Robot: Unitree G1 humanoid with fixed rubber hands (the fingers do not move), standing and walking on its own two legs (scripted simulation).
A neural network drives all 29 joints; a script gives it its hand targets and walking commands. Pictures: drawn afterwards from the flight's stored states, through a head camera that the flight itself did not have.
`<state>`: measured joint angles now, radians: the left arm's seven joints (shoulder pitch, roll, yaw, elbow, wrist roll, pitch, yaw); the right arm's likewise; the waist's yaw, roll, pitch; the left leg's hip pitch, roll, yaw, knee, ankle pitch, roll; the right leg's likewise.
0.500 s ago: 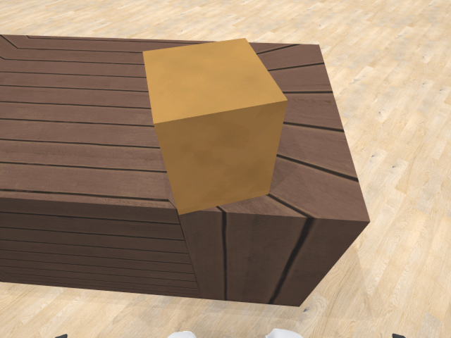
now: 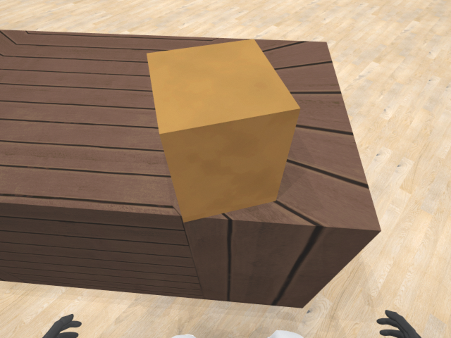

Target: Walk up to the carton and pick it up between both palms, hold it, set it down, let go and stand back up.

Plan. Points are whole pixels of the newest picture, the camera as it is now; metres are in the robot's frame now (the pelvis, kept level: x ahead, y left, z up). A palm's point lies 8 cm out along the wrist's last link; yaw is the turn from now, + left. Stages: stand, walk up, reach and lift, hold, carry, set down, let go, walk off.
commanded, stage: walk up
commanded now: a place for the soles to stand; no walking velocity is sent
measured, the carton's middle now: (217, 134) +0.47 +0.02 +0.09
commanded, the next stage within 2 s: reach and lift in 1.04 s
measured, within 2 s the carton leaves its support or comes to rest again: neither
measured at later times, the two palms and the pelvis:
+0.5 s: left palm out of the picture +0.12 +0.33 -0.08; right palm out of the picture +0.08 -0.31 -0.10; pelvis +0.00 +0.01 +0.00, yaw +0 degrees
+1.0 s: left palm out of the picture +0.13 +0.34 -0.08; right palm out of the picture +0.12 -0.29 -0.09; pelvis +0.02 +0.02 +0.01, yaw +1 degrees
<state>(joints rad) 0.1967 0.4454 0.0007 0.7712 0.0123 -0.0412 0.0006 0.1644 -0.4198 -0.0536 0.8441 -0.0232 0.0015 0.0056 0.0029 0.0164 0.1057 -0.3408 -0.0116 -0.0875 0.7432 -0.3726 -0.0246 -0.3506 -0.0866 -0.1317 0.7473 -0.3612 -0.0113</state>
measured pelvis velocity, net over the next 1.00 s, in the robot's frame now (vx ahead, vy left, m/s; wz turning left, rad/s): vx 0.02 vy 0.02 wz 0.01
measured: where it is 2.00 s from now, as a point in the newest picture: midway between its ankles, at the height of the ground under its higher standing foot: outside the picture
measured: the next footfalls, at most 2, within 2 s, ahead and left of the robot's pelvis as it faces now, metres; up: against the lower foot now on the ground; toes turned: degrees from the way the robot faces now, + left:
none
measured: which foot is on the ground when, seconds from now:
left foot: down 0.00-1.00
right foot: down 0.00-1.00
